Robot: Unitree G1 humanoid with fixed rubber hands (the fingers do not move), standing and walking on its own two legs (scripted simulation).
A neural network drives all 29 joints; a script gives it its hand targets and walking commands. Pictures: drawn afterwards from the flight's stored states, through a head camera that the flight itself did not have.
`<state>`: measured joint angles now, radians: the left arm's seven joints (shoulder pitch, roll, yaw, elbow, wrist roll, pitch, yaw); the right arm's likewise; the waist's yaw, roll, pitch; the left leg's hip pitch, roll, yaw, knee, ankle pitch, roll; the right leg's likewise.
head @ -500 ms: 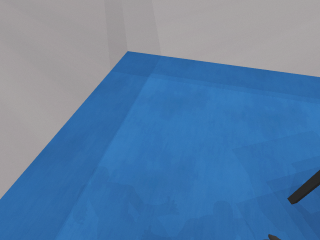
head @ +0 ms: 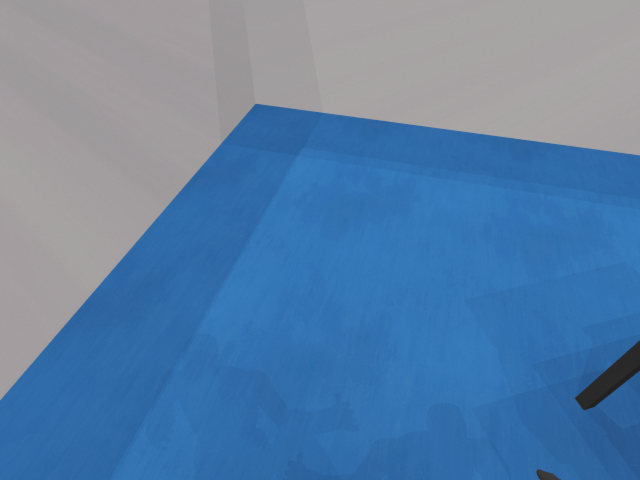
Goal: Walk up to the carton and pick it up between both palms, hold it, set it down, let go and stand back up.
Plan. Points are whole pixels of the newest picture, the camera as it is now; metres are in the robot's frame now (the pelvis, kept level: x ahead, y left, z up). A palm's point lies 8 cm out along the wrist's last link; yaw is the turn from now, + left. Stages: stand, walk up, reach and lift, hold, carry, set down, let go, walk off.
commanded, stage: stand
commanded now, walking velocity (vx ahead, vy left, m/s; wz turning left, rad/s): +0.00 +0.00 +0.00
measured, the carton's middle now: out of the picture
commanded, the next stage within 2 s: walk up in 0.16 s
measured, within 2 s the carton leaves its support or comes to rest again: neither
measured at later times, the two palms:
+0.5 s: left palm out of the picture +0.11 +0.27 -0.12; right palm out of the picture +0.08 -0.33 -0.09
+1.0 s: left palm (241, 469) +0.20 +0.13 -0.12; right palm out of the picture -0.12 -0.43 -0.08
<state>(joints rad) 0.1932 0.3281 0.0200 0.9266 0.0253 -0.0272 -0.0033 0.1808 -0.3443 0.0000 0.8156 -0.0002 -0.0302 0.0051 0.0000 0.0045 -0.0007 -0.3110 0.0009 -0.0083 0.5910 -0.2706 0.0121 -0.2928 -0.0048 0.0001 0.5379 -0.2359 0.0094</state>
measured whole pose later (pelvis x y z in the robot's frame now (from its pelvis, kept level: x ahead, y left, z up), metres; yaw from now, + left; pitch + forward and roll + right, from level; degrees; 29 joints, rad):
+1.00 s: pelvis -0.04 -0.09 -0.01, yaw -28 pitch -1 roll -2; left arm 0.20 0.41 0.10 0.74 0.05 0.08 -0.12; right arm 0.24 -0.48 0.00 0.82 0.00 -0.06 -0.07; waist 0.00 -0.01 0.10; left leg -0.37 0.04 0.07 0.72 -0.34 -0.01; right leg -0.35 0.16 0.05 0.63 -0.25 -0.07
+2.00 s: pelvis -0.07 -0.29 -0.03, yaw -60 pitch -2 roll +3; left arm 0.26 0.44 0.07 0.74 0.03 0.00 -0.09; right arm 0.36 -0.47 0.00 0.82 0.00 -0.11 -0.01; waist 0.00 -0.12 0.07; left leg -0.23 0.13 0.22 0.76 -0.47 -0.02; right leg -0.52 -0.05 0.06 0.90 -0.45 -0.04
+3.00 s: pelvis -0.02 -0.34 -0.04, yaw -69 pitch -2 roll -1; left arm 0.31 0.43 0.04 0.79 0.01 -0.07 0.02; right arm 0.20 -0.43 0.00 0.82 0.00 -0.02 0.01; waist 0.00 0.02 0.06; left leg -0.41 0.10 0.06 0.90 -0.45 -0.01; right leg -0.44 0.03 0.05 0.85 -0.36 0.00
